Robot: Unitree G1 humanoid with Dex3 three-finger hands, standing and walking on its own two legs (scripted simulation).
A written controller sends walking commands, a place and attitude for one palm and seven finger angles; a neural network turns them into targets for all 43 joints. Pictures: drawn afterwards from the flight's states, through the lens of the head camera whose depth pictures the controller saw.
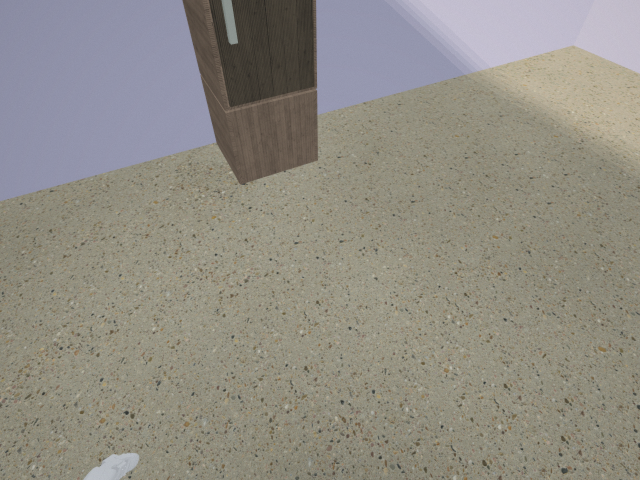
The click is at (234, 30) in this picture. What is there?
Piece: cupboard door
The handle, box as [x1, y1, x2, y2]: [221, 0, 237, 44]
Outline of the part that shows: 221,0 228,40 231,44 236,43 237,39 231,0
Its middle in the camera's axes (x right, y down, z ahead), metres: -0.33 -0.77 +1.34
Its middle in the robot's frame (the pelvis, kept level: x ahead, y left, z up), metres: +1.51 +0.39 +0.00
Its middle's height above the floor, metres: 0.77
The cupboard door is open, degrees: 0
